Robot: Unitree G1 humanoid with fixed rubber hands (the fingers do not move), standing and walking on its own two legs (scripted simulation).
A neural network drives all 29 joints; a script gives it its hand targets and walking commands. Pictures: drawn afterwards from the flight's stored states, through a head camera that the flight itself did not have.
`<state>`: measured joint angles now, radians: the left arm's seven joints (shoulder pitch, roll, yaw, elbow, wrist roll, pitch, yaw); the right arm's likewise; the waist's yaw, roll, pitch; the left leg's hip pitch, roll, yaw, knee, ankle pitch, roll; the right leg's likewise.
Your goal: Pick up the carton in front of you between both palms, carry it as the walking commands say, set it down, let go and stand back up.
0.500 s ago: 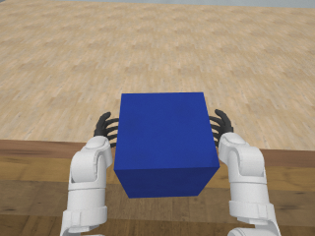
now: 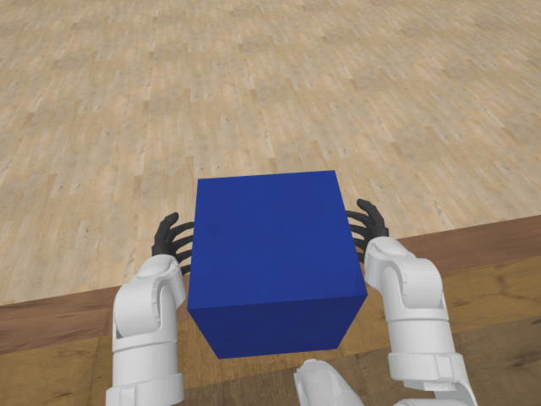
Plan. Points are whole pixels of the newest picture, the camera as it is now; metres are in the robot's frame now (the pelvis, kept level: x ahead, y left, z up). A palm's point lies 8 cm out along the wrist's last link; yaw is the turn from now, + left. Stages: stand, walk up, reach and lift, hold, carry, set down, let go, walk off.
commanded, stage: carry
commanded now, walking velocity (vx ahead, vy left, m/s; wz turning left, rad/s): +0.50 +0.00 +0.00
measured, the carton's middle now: (272, 270) +0.33 -0.04 -0.01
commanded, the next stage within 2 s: none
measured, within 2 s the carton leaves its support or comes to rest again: neither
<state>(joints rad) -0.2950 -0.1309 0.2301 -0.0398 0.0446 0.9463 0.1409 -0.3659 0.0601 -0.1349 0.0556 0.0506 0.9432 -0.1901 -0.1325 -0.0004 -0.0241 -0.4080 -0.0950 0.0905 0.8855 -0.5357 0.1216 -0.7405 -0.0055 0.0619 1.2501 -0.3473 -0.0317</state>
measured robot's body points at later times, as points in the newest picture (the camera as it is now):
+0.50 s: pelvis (264, 278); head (257, 67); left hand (177, 157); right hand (295, 146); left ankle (232, 323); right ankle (291, 394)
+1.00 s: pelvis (248, 194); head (235, 65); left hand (194, 117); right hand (274, 105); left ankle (241, 311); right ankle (267, 272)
